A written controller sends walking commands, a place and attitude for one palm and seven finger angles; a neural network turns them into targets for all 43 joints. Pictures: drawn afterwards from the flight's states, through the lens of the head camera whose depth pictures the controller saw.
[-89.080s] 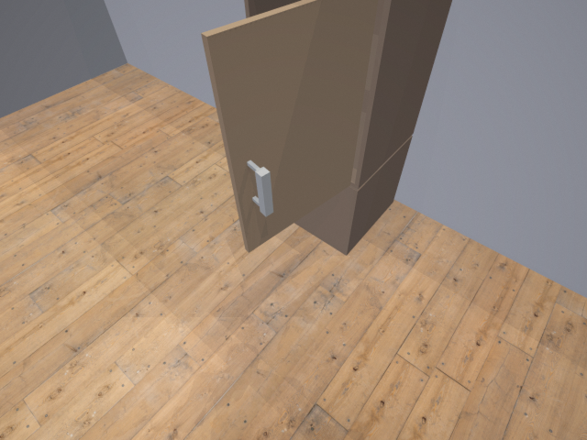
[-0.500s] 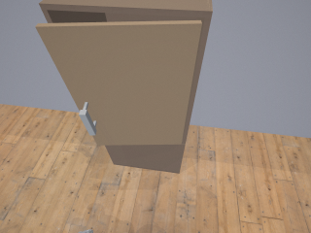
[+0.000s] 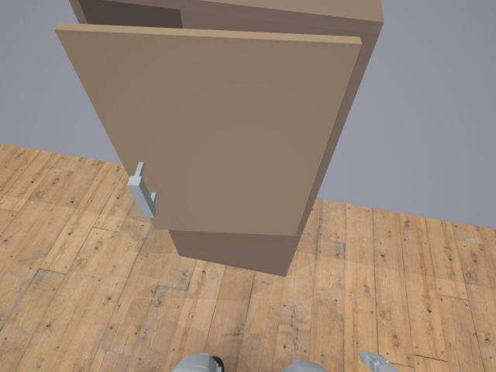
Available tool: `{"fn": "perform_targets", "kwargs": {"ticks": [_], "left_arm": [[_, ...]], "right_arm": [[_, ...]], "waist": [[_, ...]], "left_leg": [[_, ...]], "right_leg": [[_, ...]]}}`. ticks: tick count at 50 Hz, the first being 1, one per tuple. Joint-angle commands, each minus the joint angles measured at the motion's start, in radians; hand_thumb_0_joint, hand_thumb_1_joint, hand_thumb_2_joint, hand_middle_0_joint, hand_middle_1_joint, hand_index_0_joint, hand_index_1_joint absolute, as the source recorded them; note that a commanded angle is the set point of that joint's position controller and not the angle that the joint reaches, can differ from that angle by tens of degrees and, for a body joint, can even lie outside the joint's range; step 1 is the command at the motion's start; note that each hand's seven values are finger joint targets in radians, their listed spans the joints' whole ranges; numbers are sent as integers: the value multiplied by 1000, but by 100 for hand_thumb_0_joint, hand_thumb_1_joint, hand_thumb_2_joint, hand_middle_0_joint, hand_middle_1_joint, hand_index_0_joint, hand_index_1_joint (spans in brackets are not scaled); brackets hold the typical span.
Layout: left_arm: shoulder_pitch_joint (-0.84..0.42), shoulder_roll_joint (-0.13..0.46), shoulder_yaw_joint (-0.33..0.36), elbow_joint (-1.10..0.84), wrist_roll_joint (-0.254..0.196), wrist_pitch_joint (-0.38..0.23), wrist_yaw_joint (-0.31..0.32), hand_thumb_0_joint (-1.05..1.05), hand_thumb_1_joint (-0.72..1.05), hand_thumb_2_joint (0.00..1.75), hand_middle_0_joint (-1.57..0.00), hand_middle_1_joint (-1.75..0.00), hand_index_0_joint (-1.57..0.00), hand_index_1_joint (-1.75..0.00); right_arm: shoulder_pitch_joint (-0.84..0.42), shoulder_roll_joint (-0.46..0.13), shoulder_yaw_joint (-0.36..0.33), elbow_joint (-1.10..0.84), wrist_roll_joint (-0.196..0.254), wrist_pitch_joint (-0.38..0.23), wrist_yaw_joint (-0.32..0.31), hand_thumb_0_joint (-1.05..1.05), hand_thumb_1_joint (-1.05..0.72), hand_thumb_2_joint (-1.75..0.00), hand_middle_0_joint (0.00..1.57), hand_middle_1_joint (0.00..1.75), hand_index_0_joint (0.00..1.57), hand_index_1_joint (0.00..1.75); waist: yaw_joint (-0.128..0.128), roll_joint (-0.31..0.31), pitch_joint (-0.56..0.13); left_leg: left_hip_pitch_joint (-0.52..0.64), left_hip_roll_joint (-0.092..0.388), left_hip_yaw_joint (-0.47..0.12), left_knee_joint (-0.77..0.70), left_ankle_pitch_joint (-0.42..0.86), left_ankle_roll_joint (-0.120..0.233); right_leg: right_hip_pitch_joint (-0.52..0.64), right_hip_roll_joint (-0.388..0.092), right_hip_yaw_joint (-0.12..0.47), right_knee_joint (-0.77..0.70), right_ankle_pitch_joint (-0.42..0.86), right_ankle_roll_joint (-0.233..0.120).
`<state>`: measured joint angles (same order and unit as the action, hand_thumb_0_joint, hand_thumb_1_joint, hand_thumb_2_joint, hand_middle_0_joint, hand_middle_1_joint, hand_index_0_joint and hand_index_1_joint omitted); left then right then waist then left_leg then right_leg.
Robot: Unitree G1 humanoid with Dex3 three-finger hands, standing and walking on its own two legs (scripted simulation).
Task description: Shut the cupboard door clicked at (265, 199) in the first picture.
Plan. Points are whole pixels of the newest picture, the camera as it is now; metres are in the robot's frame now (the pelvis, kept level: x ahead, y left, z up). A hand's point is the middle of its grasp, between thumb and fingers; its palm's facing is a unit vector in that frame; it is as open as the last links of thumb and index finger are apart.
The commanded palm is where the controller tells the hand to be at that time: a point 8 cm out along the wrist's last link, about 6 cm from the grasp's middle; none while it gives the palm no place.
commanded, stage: come to a stop and stand still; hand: left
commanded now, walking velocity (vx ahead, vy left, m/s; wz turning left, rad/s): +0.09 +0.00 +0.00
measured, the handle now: (145, 190) +0.46 +0.28 -0.09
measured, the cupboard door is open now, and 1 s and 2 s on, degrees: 9 9 9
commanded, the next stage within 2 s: look again from close up in 0.86 s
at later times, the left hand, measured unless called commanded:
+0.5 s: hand out of the picture -0.02 +0.16 -0.17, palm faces +0.06 -0.97 -0.24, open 7.3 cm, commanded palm none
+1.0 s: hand out of the picture -0.06 +0.15 -0.17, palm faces +0.04 -0.98 -0.18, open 7.3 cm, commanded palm none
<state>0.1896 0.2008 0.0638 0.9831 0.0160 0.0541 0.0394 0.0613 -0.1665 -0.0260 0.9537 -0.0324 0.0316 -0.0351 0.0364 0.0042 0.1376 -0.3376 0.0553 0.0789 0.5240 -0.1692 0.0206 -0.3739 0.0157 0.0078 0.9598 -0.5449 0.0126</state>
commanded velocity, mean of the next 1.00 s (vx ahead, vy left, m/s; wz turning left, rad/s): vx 0.05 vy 0.03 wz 0.00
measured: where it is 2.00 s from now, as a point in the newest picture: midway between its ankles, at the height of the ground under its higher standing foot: outside the picture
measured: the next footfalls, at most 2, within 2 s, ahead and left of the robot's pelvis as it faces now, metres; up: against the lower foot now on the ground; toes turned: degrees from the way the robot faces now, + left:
right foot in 0.10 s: +0.00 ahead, -0.12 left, +0.00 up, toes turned +1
left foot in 0.64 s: +0.02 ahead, +0.11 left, +0.00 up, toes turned +3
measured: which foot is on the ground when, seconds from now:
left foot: down 0.00-0.42, up 0.44-0.62, down 0.64-1.00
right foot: up 0.00-0.08, down 0.10-1.00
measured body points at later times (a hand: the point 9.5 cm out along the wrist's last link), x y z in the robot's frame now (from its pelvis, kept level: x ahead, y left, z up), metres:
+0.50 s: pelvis -0.05 -0.02 -0.01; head -0.07 -0.04 +0.44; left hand -0.02 +0.21 -0.15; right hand -0.07 -0.25 -0.18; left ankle +0.03 +0.09 -0.70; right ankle -0.04 -0.12 -0.73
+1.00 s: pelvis -0.04 -0.01 +0.01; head -0.04 -0.01 +0.45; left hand -0.06 +0.20 -0.15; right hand -0.03 -0.23 -0.15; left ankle -0.02 +0.11 -0.73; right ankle -0.04 -0.12 -0.73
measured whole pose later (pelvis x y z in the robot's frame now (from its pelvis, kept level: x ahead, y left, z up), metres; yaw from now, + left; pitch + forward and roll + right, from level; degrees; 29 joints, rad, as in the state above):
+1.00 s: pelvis -0.04 -0.01 +0.01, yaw +1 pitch -1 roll +0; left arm 0.33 0.14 -0.01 1.09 0.02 -0.01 0.02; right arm 0.30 -0.15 0.00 1.07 -0.02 -0.01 -0.02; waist 0.01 0.00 0.01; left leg -0.24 0.01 0.04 0.47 -0.21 0.00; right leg -0.22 0.01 0.00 0.49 -0.26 -0.02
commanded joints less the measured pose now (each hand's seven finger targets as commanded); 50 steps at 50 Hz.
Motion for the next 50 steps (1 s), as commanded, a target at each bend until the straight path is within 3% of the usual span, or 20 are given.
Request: {"fn": "perform_targets", "kwargs": {"ticks": [1, 2, 3, 4, 6, 9, 10, 12, 14, 16, 18, 19, 21, 22, 25, 27, 30, 33, 40, 50], "left_arm": [[129, 46, 7, -44, 3, -6, -7, 0, 90, 90, -20, -30, -20, -30], [234, 57, -21, -5, -9, -47, 13, 0, 90, 90, -20, -30, -20, -30], [148, 134, -8, -81, 14, -60, 11, 0, 90, 90, -20, -30, -20, -30], [154, 153, 0, -101, 15, -80, 14, 0, 90, 90, -20, -30, -20, -30], [115, 195, -13, -110, 27, -103, 19, 0, 90, 90, -20, -30, -20, -30], [4, 162, -12, -110, 10, -98, 13, 0, 90, 90, -20, -30, -20, -30], [-2, 139, -19, -115, 10, -86, 13, 0, 90, 90, -20, -30, -20, -30], [-24, 146, -16, -131, 26, -47, 5, 0, 90, 90, -20, -30, -20, -30], [36, 116, -23, -141, 15, -35, 1, 0, 90, 90, -20, -30, -20, -30], [151, 96, -22, -106, 14, -39, -9, 0, 90, 90, -20, -30, -20, -30], [297, 59, -17, -50, 10, -41, -20, 0, 90, 90, -20, -30, -20, -30], [357, 59, -13, -33, 11, -46, -21, 0, 90, 90, -20, -30, -20, -30], [316, 176, 3, -57, 14, -63, -8, 0, 90, 90, -20, -30, -20, -30], [176, 168, -3, -91, 6, -70, -5, 0, 90, 90, -20, -30, -20, -30], [28, 122, -17, -114, 4, -93, -6, 0, 90, 90, -20, -30, -20, -30], [38, 109, -18, -92, 10, -82, -5, 0, 90, 90, -20, -30, -20, -30], [129, 99, -20, -46, 6, -59, -7, 0, 90, 90, -20, -30, -20, -30], [182, 35, -32, -31, -2, -64, -13, 0, 90, 90, -20, -30, -20, -30], [201, 51, -49, 51, 0, -79, -18, 0, 90, 90, -20, -30, -20, -30], [173, 55, -55, 80, 0, -85, -11, 0, 90, 90, -20, -30, -20, -30]], "right_arm": [[69, -208, -60, -44, 3, -1, -9, 0, -90, -90, 20, 30, 20, 30], [27, -242, -81, -59, 29, -35, -6, 0, -90, -90, 20, 30, 20, 30], [80, -122, -54, -113, 31, -26, 30, 0, -90, -90, 20, 30, 20, 30], [39, -94, -39, -142, 12, -22, 42, 0, -90, -90, 20, 30, 20, 30], [99, -58, -28, -136, 9, -27, 53, 0, -90, -90, 20, 30, 20, 30], [168, -101, -29, -116, 21, -17, 49, 0, -90, -90, 20, 30, 20, 30], [219, -112, -28, -97, 16, -20, 47, 0, -90, -90, 20, 30, 20, 30], [313, -140, -34, -53, -4, -14, 53, 0, -90, -90, 20, 30, 20, 30], [319, -175, -37, -54, -19, -12, 48, 0, -90, -90, 20, 30, 20, 30], [216, -180, -32, -79, -6, -16, 44, 0, -90, -90, 20, 30, 20, 30], [160, -196, -34, -99, -6, -19, 35, 0, -90, -90, 20, 30, 20, 30], [150, -177, -33, -102, -7, -18, 33, 0, -90, -90, 20, 30, 20, 30], [139, -87, -28, -133, 7, -11, 32, 0, -90, -90, 20, 30, 20, 30], [171, -116, -32, -120, 0, -8, 32, 0, -90, -90, 20, 30, 20, 30], [343, -73, -23, -28, 11, -12, 44, 0, -90, -90, 20, 30, 20, 30], [348, -58, -18, -12, 17, -15, 40, 0, -90, -90, 20, 30, 20, 30], [406, -48, -4, 25, 11, -34, 27, 0, -90, -90, 20, 30, 20, 30], [378, -128, -13, 9, 4, -51, 8, 0, -90, -90, 20, 30, 20, 30], [292, -73, 5, 39, 16, -58, 10, 0, -90, -90, 20, 30, 20, 30], [289, -63, 15, 95, 20, -61, 10, 0, -90, -90, 20, 30, 20, 30]], "waist": [[-26, 154, -232], [34, 33, -376], [-9, -230, -283], [17, -156, -205], [-44, 118, -237], [-84, -384, -135], [-94, -350, -94], [-130, 72, 35], [-98, 296, 127], [-4, 180, 80], [56, 98, -54], [81, 36, -70], [53, -206, -17], [-21, -63, -8], [-96, -181, -42], [-81, -259, -3], [-71, -43, -38], [-35, 182, -46], [-26, 1, -74], [-38, -32, -64]], "left_leg": [[130, 252, -199, -129, 351, 156], [302, 218, -127, 137, 484, 66], [-51, 28, -26, 211, -48, 13], [-166, -40, -24, 361, -321, -9], [-82, -42, -48, 349, -322, -18], [41, -22, -45, 206, -163, -11], [142, -16, -46, 133, -161, -8], [132, -33, -100, 37, -371, 4], [-168, 90, -364, -288, -732, 90], [-322, 129, -454, -328, -676, 143], [-409, 93, -324, -261, -614, 108], [-422, 38, -248, -150, -572, 79], [-411, -88, -72, 344, -298, -11], [-289, -47, -145, 423, -218, -7], [-67, -32, -81, 358, -152, -16], [34, -39, -45, 195, -169, -15], [225, -52, -49, -66, -150, -11], [55, 180, -340, -296, -273, 103], [24, 27, -146, -176, -226, 28], [106, 29, -120, -159, -83, 12]], "right_leg": [[101, -23, -26, -173, 72, -3], [51, -86, 69, -476, 240, -12], [166, -170, 242, -549, 381, -53], [167, -281, 377, -554, 632, -128], [173, -283, 263, -511, 757, -180], [-18, -196, 153, -536, 334, -117], [-129, -174, 131, -557, 86, -101], [-288, -75, 75, -430, -286, -81], [-146, 53, -76, -176, -191, -44], [48, 38, -75, -45, -8, -61], [280, 33, -67, -132, 22, -65], [333, 5, 4, -307, -48, -83], [130, -379, 574, -814, -330, -226], [5, -366, 530, -825, -143, -224], [-87, -231, 244, -766, -13, -170], [-116, -183, 159, -732, -9, -146], [-145, -119, 115, -571, -59, -95], [-22, -9, -29, -378, 91, -41], [116, -95, 113, -585, 181, -68], [90, -106, 107, -605, 262, -58]]}}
